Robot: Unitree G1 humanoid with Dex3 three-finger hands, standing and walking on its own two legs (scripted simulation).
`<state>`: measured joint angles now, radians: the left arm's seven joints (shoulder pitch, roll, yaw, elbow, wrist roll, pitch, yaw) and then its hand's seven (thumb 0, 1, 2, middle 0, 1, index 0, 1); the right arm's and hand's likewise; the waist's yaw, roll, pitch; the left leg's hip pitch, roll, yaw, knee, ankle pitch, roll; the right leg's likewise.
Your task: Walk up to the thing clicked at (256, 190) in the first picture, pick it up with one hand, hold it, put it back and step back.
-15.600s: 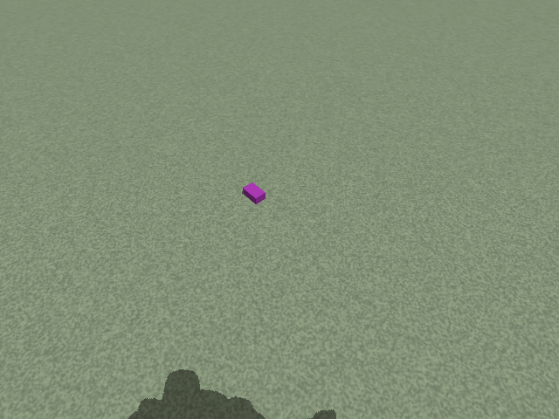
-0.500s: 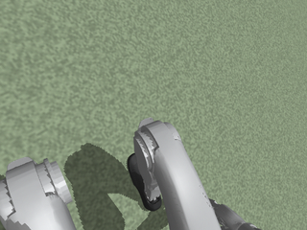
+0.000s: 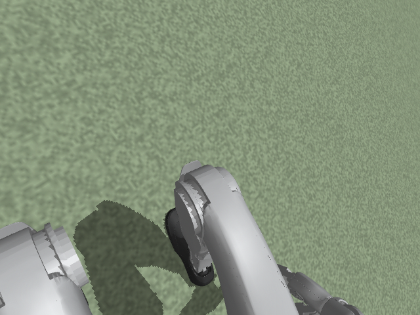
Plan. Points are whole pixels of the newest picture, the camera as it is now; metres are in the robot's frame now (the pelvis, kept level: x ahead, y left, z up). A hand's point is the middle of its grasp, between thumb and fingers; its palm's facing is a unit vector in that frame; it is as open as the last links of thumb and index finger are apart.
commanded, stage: close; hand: left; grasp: from above
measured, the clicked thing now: out of the picture +0.45 +0.35 -0.28
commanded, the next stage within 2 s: settle in 1.16 s
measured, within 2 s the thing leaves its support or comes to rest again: leaves its support in 1.54 s
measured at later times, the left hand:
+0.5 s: hand out of the picture +0.43 +0.34 -0.24, palm faces -0.42 -0.18 -0.89, open 10.4 cm
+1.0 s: hand out of the picture +0.44 +0.34 -0.24, palm faces -0.41 -0.19 -0.89, open 8.9 cm
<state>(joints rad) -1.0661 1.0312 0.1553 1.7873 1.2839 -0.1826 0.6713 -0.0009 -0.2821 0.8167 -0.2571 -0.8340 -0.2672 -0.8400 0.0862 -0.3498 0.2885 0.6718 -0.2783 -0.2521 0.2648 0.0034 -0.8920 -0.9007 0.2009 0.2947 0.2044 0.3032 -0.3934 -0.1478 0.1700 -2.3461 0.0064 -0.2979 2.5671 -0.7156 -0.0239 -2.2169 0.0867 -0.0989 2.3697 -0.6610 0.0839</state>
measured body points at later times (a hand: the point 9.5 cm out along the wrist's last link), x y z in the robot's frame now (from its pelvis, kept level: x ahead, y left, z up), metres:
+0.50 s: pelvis +0.00 +0.00 +0.00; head +0.26 +0.14 +0.34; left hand +0.45 +0.34 -0.19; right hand +0.06 -0.25 -0.05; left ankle +0.06 +0.13 -0.27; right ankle +0.12 -0.14 -0.27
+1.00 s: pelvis +0.00 +0.00 +0.00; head +0.27 +0.14 +0.33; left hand +0.46 +0.35 -0.19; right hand +0.06 -0.26 -0.04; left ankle +0.06 +0.13 -0.27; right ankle +0.12 -0.14 -0.27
